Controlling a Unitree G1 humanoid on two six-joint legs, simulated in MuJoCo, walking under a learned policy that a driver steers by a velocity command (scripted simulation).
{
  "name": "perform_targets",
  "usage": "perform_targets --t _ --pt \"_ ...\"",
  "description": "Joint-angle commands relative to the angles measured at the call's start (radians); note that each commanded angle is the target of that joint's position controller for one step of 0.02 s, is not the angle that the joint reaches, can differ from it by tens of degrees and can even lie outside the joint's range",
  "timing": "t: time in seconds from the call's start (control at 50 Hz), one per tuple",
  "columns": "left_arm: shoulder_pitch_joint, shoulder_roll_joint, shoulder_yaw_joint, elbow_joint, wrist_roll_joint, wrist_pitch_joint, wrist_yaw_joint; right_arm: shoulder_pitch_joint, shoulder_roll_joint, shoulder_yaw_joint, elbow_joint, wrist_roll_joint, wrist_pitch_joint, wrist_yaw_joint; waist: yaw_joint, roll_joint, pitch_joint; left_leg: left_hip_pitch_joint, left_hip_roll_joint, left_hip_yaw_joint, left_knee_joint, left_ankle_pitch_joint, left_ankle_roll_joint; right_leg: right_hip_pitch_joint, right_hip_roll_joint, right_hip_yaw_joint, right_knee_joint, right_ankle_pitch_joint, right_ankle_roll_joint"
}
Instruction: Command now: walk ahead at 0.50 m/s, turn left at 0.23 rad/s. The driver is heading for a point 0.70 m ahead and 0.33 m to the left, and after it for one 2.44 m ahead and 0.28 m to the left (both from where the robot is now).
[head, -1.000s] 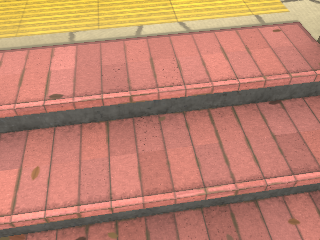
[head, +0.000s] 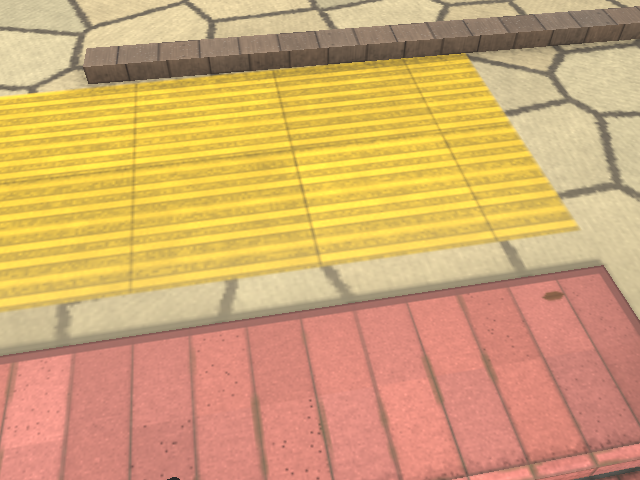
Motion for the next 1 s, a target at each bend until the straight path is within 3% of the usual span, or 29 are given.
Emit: perform_targets --t 0.02,0.06,0.08,0.12,0.16,0.18,0.22,0.32,0.34,0.36,0.38,0.42,0.48,0.5,0.52,0.54,0.56,0.58,0.6,0.64,0.68,0.7,0.74,0.8,0.84,0.9,0.94,0.98,1.0 --pt "0.204 0.023 0.025 0.144 -0.001 -0.008 0.013 -0.055 0.011 -0.003 -0.08 0.007 -0.008 -0.032 0.028 -0.004 -0.066 -0.492 0.015 -0.065 0.527 0.058 0.075 0.414 -0.32 0.685 -0.653 0.103 -0.175" --pt "0.125 -0.082 -0.004 0.164 0.011 -0.024 0.014 -0.11 0.031 0.006 -0.116 0.015 0.021 -0.042 -0.073 0.03 -0.031 -0.533 0.062 -0.056 0.439 0.086 0.132 0.33 -0.295 0.497 -0.721 0.231 -0.108" --pt "0.14 -0.088 -0.006 0.181 0.018 -0.036 0.023 -0.136 0.055 0.016 -0.119 0.015 0.024 -0.035 -0.095 0.008 -0.004 -0.54 0.078 -0.056 0.352 0.093 0.156 0.332 -0.241 0.352 -0.736 0.295 -0.045" --pt "0.073 -0.023 0.017 0.129 0.012 -0.05 0.04 -0.153 0.032 0.007 -0.122 0.013 0.023 -0.011 -0.099 -0.074 0.011 -0.443 0.085 0.045 0.285 0.044 0.122 0.287 -0.196 0.18 -0.843 0.305 -0.072" --pt "0.154 0.005 0.012 0.148 0.038 -0.05 0.042 -0.235 -0.026 -0.004 -0.143 0.008 0.017 0.014 -0.058 -0.066 0.036 -0.547 0.069 0.05 0.352 0.068 0.132 0.352 -0.195 0.124 -0.867 0.323 -0.09" --pt "0.33 0.032 0.021 0.208 0.059 -0.036 0.036 -0.261 -0.035 -0.002 -0.133 0.02 0.024 0.019 0.015 -0.138 0.053 -0.738 0.027 0.077 0.614 -0.047 0.146 0.502 -0.231 0.149 -0.861 0.316 -0.138" --pt "0.484 0.004 0.002 0.287 0.098 -0.026 0.027 -0.378 0.001 0.022 -0.202 0.029 0.026 -0.014 0.047 -0.076 0.109 -1.06 0.021 -0.001 0.639 -0.087 0.215 0.743 -0.282 0.179 -0.845 0.292 -0.126" --pt "0.543 -0.017 -0.029 0.312 0.116 -0.041 0.04 -0.519 -0.006 0.045 -0.301 0.024 0.044 -0.037 0.062 -0.076 0.095 -1.075 0.074 0.112 0.433 -0.006 0.194 0.822 -0.251 0.068 -0.915 0.373 -0.112" --pt "0.611 -0.01 -0.033 0.338 0.123 -0.033 0.022 -0.658 -0.027 0.048 -0.37 0.033 0.059 -0.037 0.092 -0.046 0.102 -1.064 0.085 0.177 0.278 0.001 0.186 0.834 -0.272 0.054 -0.958 0.42 -0.102" --pt "0.663 -0.005 -0.034 0.356 0.122 -0.032 0.016 -0.718 -0.003 0.054 -0.402 0.033 0.074 -0.035 0.108 -0.085 0.104 -1.037 0.105 0.21 0.197 0.02 0.177 0.856 -0.283 0.039 -0.975 0.494 -0.103" --pt "0.526 0.018 -0.028 0.298 0.08 -0.025 -0.01 -0.772 0.021 0.065 -0.422 0.033 0.104 -0.026 0.072 -0.079 0.131 -0.771 0.129 0.266 -0.037 -0.147 0.147 0.666 -0.292 -0.038 -1.086 0.529 -0.095" --pt "0.56 0.089 -0.019 0.27 0.033 -0.053 -0.024 -0.698 0.033 0.056 -0.415 0.026 0.134 -0.006 0.035 -0.183 0.122 -0.476 0.009 0.377 0.006 -0.292 0.078 0.609 -0.339 -0.078 -1.047 0.917 -0.14" --pt "0.518 0.26 0.034 0.238 0.032 -0.078 -0.013 -0.47 -0.053 0.009 -0.352 0.051 0.087 -0.015 -0.071 -0.215 0.069 -0.29 -0.1 0.344 -0.286 -0.251 0.108 0.855 -0.373 -0.115 -0.747 1.71 -0.074" --pt "0.589 0.223 0.033 0.238 0.065 -0.094 -0.005 -0.351 -0.091 0.001 -0.336 0.074 0.068 -0.033 -0.07 -0.211 -0.09 0.107 -0.084 0.208 -0.178 -0.011 0.175 0.571 -0.323 -0.086 -0.592 1.776 -0.011" --pt "0.556 0.233 0.038 0.219 0.079 -0.096 -0.006 -0.138 -0.147 -0.03 -0.281 0.06 0.068 -0.051 -0.158 -0.142 -0.172 0.419 -0.074 0.044 -0.354 -0.057 0.193 0.345 -0.244 -0.066 -0.357 1.408 0.021" --pt "0.51 0.165 0.026 0.208 0.087 -0.076 -0.044 0.092 -0.198 -0.046 -0.192 0.01 0.07 -0.071 -0.201 0.013 -0.228 0.656 0.036 -0.283 -0.652 -0.129 0.257 0.084 -0.118 0.028 -0.056 0.532 0.057" --pt "0.381 0.18 0.05 0.168 0.012 -0.051 -0.066 0.204 -0.267 -0.075 -0.155 -0.015 0.076 -0.072 -0.222 0.024 -0.192 0.509 0.127 -0.636 -0.909 -0.316 0.276 -0.006 0.007 0.234 0.351 0.257 0.063" --pt "0.334 0.087 0.039 0.144 0.006 -0.051 -0.059 0.118 -0.256 -0.084 -0.134 -0.008 0.049 -0.085 -0.17 0.038 -0.099 0.325 0.125 -0.593 -0.928 -0.469 0.236 -0.07 -0.007 0.374 0.519 0.341 0.034" --pt "0.3 0.045 0.03 0.135 0.014 -0.057 -0.043 0.034 -0.176 -0.063 -0.119 0.017 0.042 -0.083 -0.12 0.056 -0.022 0.113 0.113 -0.556 -0.915 -0.44 0.273 -0.057 0.006 0.391 0.709 0.377 0.014" --pt "0.25 -0.009 0.005 0.063 0.028 -0.062 -0.002 -0.146 -0.06 -0.024 -0.113 0.017 0.027 -0.068 0.015 -0.067 -0.017 -0.013 0.097 -0.466 -0.932 -0.31 0.25 -0.137 0.023 0.423 0.793 0.365 -0.027" --pt "0.234 0.046 0.009 0.022 0.032 -0.033 0.011 -0.264 0.013 0.007 -0.107 -0.001 0.014 -0.062 0.101 -0.109 -0.028 -0.08 0.072 -0.364 -0.977 -0.195 0.242 -0.202 0.005 0.392 0.772 0.337 -0.037" --pt "0.228 0.071 0.012 0.021 0.044 -0.02 0.012 -0.288 0.004 0.008 -0.101 0.007 0.001 -0.066 0.122 -0.083 -0.015 -0.094 0.044 -0.261 -0.976 -0.166 0.218 -0.23 -0.013 0.354 0.704 0.297 -0.028" --pt "0.188 0.122 0.032 -0.009 0.022 -0.027 0.026 -0.308 -0.051 -0.001 -0.147 -0.009 -0.027 -0.072 0.119 -0.036 0.015 -0.214 -0.012 -0.13 -1.065 -0.123 0.183 -0.061 -0.058 0.258 0.508 0.291 0.021" --pt "0.049 0.114 0.024 -0.068 0.028 -0.041 0.032 -0.146 -0.073 -0.004 -0.142 -0.025 -0.054 -0.087 0.026 -0.063 0.019 -0.102 0.0 -0.108 -1.066 0.079 0.168 -0.01 -0.116 0.238 0.163 0.4 0.104" --pt "-0.073 0.07 0.006 -0.113 0.023 -0.024 0.017 -0.085 -0.084 -0.015 -0.149 0.018 -0.055 -0.075 -0.018 -0.049 0.042 -0.137 -0.005 -0.073 -1.09 0.067 0.159 0.194 -0.115 0.182 -0.195 0.392 0.147" --pt "-0.151 0.077 0.012 -0.148 0.01 0.001 0.008 0.02 -0.147 -0.045 -0.13 0.033 -0.035 -0.041 -0.049 0.018 0.101 0.0 0.077 -0.187 -1.079 0.059 0.184 0.272 -0.069 0.145 -0.399 0.436 0.176" --pt "-0.185 0.132 0.036 -0.168 0.004 -0.004 0.022 0.024 -0.167 -0.06 -0.127 0.034 -0.028 -0.039 -0.036 0.03 0.108 0.189 0.137 -0.267 -1.027 0.176 0.174 0.253 -0.049 0.152 -0.535 0.378 0.146" --pt "-0.083 0.198 0.069 -0.145 -0.029 -0.029 0.047 -0.013 -0.184 -0.076 -0.131 0.015 -0.024 -0.04 0.014 0.029 0.046 0.287 0.119 -0.244 -0.918 0.423 0.108 0.426 -0.044 0.13 -0.611 0.422 0.058" --pt "0.093 0.221 0.081 -0.096 -0.043 -0.05 0.05 0.005 -0.123 -0.062 -0.136 0.0 -0.029 -0.038 0.049 -0.06 -0.148 0.246 0.037 -0.154 -0.702 0.453 0.037 0.748 -0.122 0.194 -0.527 0.557 -0.056"
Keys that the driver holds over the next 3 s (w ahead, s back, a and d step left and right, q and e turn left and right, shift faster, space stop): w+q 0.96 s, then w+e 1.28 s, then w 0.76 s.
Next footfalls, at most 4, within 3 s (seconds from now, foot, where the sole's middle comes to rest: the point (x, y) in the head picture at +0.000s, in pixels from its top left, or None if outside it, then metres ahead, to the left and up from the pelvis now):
0.48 left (224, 473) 0.45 0.18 -0.53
1.00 right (279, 305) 0.79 0.10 -0.53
1.48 left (138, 268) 0.89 0.40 -0.53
1.98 right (251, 170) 1.21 0.18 -0.53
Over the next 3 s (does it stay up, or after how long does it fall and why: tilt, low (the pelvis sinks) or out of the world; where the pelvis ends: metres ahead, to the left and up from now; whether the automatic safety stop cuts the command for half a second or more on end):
stays up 1.58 0.21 0.25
